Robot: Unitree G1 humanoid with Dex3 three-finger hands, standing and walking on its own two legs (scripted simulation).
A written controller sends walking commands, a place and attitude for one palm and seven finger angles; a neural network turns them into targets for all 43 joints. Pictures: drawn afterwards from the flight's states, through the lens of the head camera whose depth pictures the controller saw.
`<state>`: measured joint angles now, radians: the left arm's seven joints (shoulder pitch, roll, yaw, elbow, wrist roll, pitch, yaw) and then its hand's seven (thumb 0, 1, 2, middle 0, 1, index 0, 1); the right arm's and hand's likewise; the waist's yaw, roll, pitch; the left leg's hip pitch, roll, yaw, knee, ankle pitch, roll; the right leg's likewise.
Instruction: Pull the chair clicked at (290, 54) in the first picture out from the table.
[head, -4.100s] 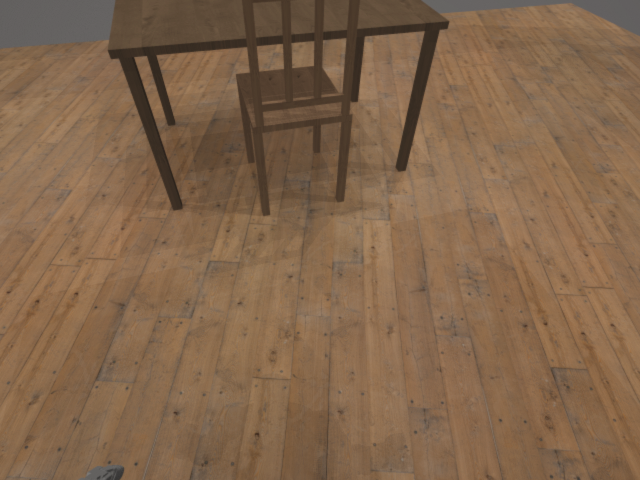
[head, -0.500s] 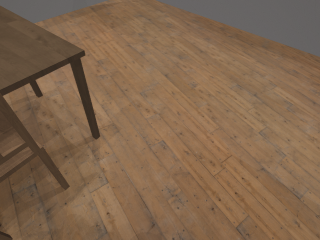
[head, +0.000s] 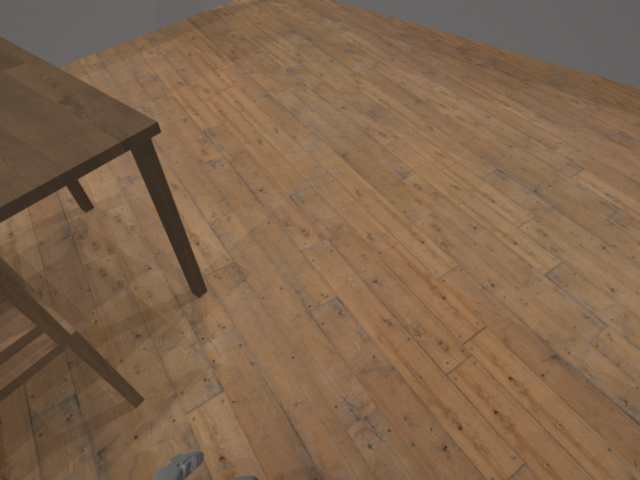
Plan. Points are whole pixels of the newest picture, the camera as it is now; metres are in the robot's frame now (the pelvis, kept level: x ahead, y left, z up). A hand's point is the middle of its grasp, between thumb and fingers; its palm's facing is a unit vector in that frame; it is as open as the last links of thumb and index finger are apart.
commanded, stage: turn to face it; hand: left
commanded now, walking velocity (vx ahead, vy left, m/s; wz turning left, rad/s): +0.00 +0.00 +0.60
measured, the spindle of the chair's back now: out of the picture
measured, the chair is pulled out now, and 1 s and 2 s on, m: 0.00 0.00 0.00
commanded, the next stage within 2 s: take the last steps up to it in 1.40 s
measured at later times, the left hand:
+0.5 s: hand out of the picture +0.04 +0.23 -0.14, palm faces +0.30 -0.90 -0.31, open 7.4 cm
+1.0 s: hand out of the picture -0.13 +0.19 -0.18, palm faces +0.60 -0.75 -0.27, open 7.3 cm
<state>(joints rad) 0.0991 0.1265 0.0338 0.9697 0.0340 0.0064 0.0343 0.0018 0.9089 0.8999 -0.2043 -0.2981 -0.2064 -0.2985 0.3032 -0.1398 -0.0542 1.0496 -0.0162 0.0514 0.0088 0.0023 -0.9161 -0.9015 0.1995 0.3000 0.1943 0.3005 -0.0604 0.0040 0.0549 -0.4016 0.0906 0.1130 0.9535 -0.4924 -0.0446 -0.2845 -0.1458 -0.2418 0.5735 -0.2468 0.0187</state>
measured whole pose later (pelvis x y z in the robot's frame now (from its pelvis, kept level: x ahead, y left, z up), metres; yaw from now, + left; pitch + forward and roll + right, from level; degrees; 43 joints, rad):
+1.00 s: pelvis -0.03 -0.01 +0.00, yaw +37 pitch +1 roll +0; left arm 0.23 0.27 0.07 0.93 0.02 0.07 0.02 0.01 0.91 0.90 -0.20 -0.30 -0.21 -0.30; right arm 0.12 -0.23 -0.05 0.89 -0.02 0.03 0.02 0.00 -0.91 -0.90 0.20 0.30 0.20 0.30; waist 0.02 -0.06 0.10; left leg -0.28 0.01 0.06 0.61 -0.35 0.02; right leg -0.42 -0.16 -0.12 0.98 -0.53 0.08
